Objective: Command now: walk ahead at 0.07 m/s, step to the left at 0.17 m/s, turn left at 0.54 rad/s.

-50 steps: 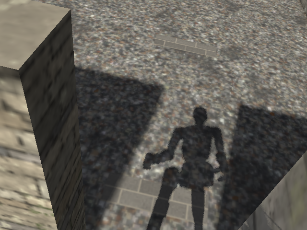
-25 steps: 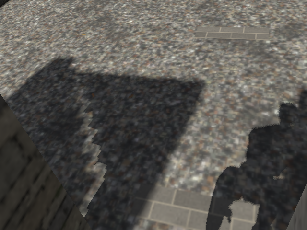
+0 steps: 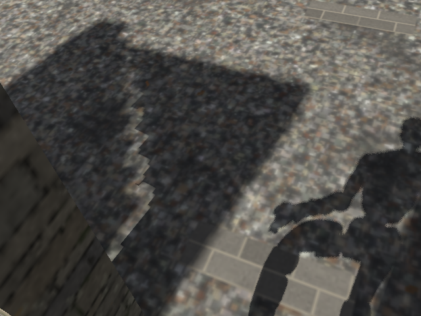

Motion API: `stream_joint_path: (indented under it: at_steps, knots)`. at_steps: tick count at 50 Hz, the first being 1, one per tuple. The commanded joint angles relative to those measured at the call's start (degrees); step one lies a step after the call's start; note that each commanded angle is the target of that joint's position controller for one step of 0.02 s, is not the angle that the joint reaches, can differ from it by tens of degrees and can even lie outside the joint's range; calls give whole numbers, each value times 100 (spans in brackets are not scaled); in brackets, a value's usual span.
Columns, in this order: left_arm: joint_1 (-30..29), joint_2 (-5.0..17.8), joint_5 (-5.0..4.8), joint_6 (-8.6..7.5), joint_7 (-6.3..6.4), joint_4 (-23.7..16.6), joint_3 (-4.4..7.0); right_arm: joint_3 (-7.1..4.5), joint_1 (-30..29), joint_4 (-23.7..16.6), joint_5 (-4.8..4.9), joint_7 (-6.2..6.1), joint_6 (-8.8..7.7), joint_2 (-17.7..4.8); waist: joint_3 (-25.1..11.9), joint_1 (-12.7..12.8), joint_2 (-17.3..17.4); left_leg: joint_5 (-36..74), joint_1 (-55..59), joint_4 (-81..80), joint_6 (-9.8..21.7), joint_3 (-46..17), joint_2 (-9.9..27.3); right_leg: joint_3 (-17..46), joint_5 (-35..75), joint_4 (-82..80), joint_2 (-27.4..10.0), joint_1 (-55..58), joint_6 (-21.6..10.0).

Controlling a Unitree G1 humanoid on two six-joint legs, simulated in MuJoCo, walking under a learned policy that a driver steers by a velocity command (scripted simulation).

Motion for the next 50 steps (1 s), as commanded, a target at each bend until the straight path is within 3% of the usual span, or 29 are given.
stream_joint_path:
  at_steps: [1, 4, 5, 6, 7, 8, 9, 10, 11, 12, 13, 15, 17, 24, 28, 29, 30, 31, 32, 33, 34, 37, 41, 42, 45, 46, 48, 49, 50]
  knots:
    - [-101, 1318, -315, 77, 139, -185, 463, 87, -766, -783, 123, 146, -692, 36, -253, 118, -1080, -477, 294, -1105, 53, 560, 15, 568, 6637, -446, -1441, 353, -848]
    - [-610, 1077, -508, 28, 174, -218, 396, -69, 883, 48, 32, 143, -929, -232, -926, -649, -253, 840, 2431, -3141, 494, 571, -554, 186, 6342, 1264, -940, 52, -494]
    - [-513, 668, -343, -88, 153, -302, 263, -256, 1043, 124, 59, 66, -1031, -847, -783, -625, 1242, 3640, 3480, -3595, 979, -672, -242, 409, 2024, 3037, -298, -1443, -153]
    - [-280, -121, 130, -49, 135, -498, 59, -278, 578, -9, 126, 53, -1098, -1117, -882, 166, 2277, 6005, 3802, -2661, 1904, -2414, 461, 914, -1763, 5236, 823, -3093, 328]
    - [-405, 315, 12, -107, 115, -693, 140, -446, 574, -265, 66, 156, -1200, -1677, -1786, -50, 1700, 4716, 3615, -3300, 2868, -3203, 1111, 1692, -1604, 5722, 1030, -3137, 375]
    - [-747, 551, -163, -36, 97, -952, 221, -480, 629, -123, 99, 142, -1156, -1425, -1116, -153, 932, 1120, 2779, -3973, 2773, -2927, 948, 1666, -881, 4658, 991, -3176, 174]
    - [-928, 492, -169, 10, 125, -966, 240, -449, 458, -26, 164, 54, -1046, -1138, -530, -127, 714, -909, 2411, -4372, 2414, -2914, 745, 1546, -594, 3990, 926, -3354, 77]
    - [-1056, 401, -185, 93, 171, -962, 252, -364, 342, -11, 153, -28, -995, -867, -277, -148, 804, -1436, 2196, -4483, 2173, -2964, 672, 1556, -153, 3837, 882, -3334, 6]
    - [-1090, 421, -87, 39, 149, -1021, 289, -252, 117, -227, 22, -100, -949, -701, -372, -50, 1138, -247, 2140, -4223, 2257, -3259, 679, 1736, 76, 4941, 953, -3363, 55]
    - [-883, 548, -1, -28, 102, -996, 330, -209, -57, -357, -42, -124, -975, -666, -596, 77, 754, 676, 2042, -3965, 2338, -2752, 571, 1661, 607, 5201, 1045, -3127, 102]
    - [-720, 472, 55, -185, 161, -945, 246, -319, -199, -522, 7, -238, -1082, -1103, -834, 191, 379, 1474, 1848, -3977, 2453, -2640, 699, 1638, 782, 5225, 1069, -2765, 242]
    - [-897, 352, 48, -376, 263, -1137, 179, -326, -150, -508, 9, -311, -1133, -1139, -858, 166, 319, 2356, 1878, -3835, 2491, -2531, 636, 1631, 926, 5076, 1141, -2460, 418]
    - [-971, 322, 25, -425, 263, -1321, 177, -300, -141, -495, 93, -307, -1133, -1029, -745, 192, 243, 2455, 1876, -3784, 2527, -2718, 590, 1635, 874, 4897, 1193, -2405, 422]
    - [-634, 156, -154, -426, 244, -1579, 48, -99, -410, -565, -33, -498, -1090, -710, -615, 163, 692, 1621, 1407, -3909, 2391, -2306, 473, 1709, 569, 3212, 935, -974, 577]
    - [965, -111, -197, -299, 153, -1110, 43, -68, -379, -427, 98, -402, -939, -729, -357, 711, 917, 2381, 398, -3348, 1812, -1293, -64, 1389, 1215, -246, 907, 1329, 437]
    - [1490, 150, -240, -266, 124, -951, 111, -156, 290, -252, 228, -320, -900, -897, -19, 518, 297, 1763, -194, -2190, 1287, -1021, -454, 2435, 2173, -1494, 385, 1659, -58]
    - [1583, 740, -321, -230, 99, -854, 229, -148, 313, -427, -100, -209, -897, -921, -227, 262, -1342, -1810, -1746, -1083, 832, -630, -741, 3563, 6622, -599, -968, 2760, -365]
    - [1591, 815, -229, -283, 49, -748, 271, -176, 120, -595, -240, -159, -1028, -880, -670, 298, -1341, -2163, -2489, -415, 431, -741, -641, 4032, 8115, -512, -1580, 2930, -650]
    - [1747, 980, 122, -362, -48, -556, 367, -277, 129, -452, -80, -97, -1130, -893, -1022, 330, -1080, -2085, -2133, 109, 127, -922, -392, 5188, 6640, -1144, -1936, 2155, -1372]
    - [1240, 911, 95, -371, -98, -597, 367, -441, -56, -328, 12, -128, -1055, -1084, -277, 76, -236, -1530, -2036, 833, -9, -906, -330, 4889, 5431, -1411, -1661, 1398, -1473]
    - [751, 845, -136, -270, -184, -661, 335, -467, 195, -24, -50, -20, -883, -1044, 3, -205, 73, -1051, -1793, 1531, -97, -873, -131, 3902, 5582, -1203, -1157, 955, -1349]
    - [-27, 650, -102, -118, -333, -882, 268, -252, 202, -79, 36, -11, -881, -402, 95, -360, -751, 16, -331, 982, -263, -303, -82, 2730, 4918, -1442, -86, -699, -1027]
    - [672, 639, -79, -79, -222, -797, 254, -81, -670, -268, -154, -3, -960, -119, -27, 226, -1275, 466, -144, -642, -160, -200, 8, 2763, 4951, -1352, -41, -462, -1014]
    - [763, 691, -85, -21, -180, -812, 273, -55, -930, -298, -102, 31, -996, -86, -57, 311, -1219, 482, -29, -959, -152, -167, -15, 2882, 4824, -1331, -123, -472, -1062]
    - [593, 870, -126, 130, -119, -973, 297, -111, -1107, -191, -62, 154, -1191, -336, -338, 307, -1056, 355, 876, -1919, -219, -96, -207, 3174, 4407, -1330, -206, -453, -1070]
    - [623, 747, -161, 122, -156, -867, 265, -159, -939, -75, 7, 195, -1288, -425, -665, 199, -1042, 225, 1362, -2325, -219, -147, -174, 3250, 3245, -1365, -192, -372, -1023]
    - [323, 737, -262, 134, -154, -1003, 184, -205, -561, 211, -29, 105, -1318, -434, -507, -35, -1013, 650, 1908, -3572, -33, -88, -322, 3444, 3902, -876, -146, -249, -917]
    - [618, 408, -196, 25, -113, -837, 44, -298, -495, 137, 59, -104, -1387, -715, -688, -162, -953, 1275, 2856, -4192, -19, -166, -137, 3185, 3040, -543, 302, -445, -468]
    - [825, 62, -55, 25, -80, -726, -52, -362, 70, 191, 12, -179, -1489, -1044, -1362, -309, -113, 3492, 4428, -3763, 255, -1064, 804, 2928, 542, 563, 912, -1258, -36]
Velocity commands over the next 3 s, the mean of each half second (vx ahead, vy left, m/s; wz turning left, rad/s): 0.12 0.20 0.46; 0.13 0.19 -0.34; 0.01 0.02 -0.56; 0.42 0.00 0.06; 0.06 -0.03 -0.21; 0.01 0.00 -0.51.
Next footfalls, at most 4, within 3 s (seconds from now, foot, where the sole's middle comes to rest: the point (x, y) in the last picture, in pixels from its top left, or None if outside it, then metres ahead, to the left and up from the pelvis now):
0.10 left None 0.08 0.17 -0.76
0.56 right None -0.01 -0.07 -0.76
1.00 left None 0.10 0.25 -0.76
1.32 right None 0.01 -0.02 -0.76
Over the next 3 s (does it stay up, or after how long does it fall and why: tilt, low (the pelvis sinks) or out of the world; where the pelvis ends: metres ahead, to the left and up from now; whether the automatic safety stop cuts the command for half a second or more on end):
stays up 0.18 0.09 -0.06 its command is cut before an obstacle from the start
